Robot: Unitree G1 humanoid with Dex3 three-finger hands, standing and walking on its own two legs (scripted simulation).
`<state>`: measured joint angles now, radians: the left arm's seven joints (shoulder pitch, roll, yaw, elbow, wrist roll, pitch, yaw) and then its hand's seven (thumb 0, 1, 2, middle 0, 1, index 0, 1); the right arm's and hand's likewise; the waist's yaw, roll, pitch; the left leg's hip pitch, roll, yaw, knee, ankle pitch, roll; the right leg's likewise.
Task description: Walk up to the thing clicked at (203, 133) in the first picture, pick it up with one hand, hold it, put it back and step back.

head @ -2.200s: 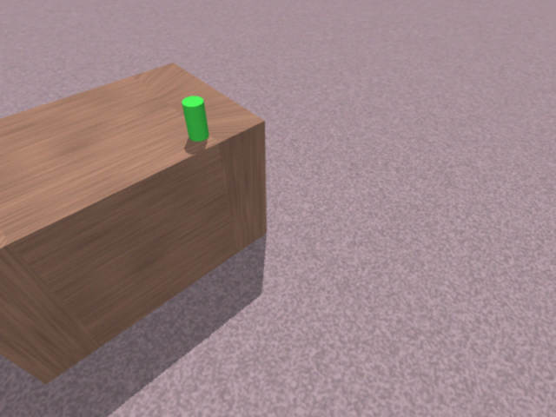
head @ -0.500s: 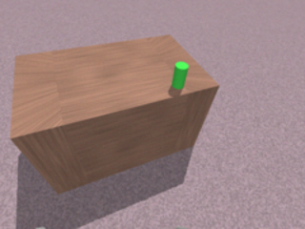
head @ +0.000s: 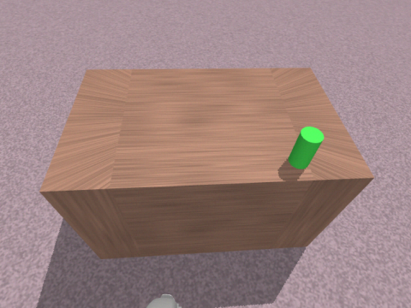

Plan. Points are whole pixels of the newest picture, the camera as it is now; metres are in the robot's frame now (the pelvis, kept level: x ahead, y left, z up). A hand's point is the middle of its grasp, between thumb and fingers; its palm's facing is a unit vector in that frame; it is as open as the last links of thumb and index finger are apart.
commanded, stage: walk up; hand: right
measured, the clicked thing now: (304, 148) +0.61 -0.23 -0.11
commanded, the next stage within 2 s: none
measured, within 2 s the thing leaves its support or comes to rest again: neither
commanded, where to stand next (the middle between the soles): +0.19 -0.04 m, yaw +9 degrees
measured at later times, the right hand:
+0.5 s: hand (375, 300) +0.23 -0.35 -0.17, palm faces -0.13 +0.90 -0.41, open 7.3 cm
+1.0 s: hand (358, 279) +0.27 -0.32 -0.15, palm faces -0.24 +0.88 -0.41, open 7.3 cm
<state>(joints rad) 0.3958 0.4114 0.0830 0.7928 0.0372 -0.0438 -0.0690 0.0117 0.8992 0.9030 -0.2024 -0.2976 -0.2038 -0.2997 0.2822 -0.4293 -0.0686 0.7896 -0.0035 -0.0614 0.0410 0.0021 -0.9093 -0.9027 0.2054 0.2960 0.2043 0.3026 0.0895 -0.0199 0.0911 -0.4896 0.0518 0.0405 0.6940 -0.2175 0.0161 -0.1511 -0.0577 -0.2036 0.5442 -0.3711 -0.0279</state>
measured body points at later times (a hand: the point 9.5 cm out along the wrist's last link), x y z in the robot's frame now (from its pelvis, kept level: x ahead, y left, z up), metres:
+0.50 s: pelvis +0.12 -0.08 -0.03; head +0.15 -0.10 +0.42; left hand +0.15 +0.25 -0.12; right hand +0.24 -0.40 -0.14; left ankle +0.12 +0.09 -0.70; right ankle +0.21 -0.22 -0.73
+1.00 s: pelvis +0.13 -0.06 -0.02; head +0.16 -0.05 +0.43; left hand +0.12 +0.28 -0.13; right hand +0.28 -0.36 -0.13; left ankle +0.11 +0.05 -0.73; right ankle +0.19 -0.18 -0.72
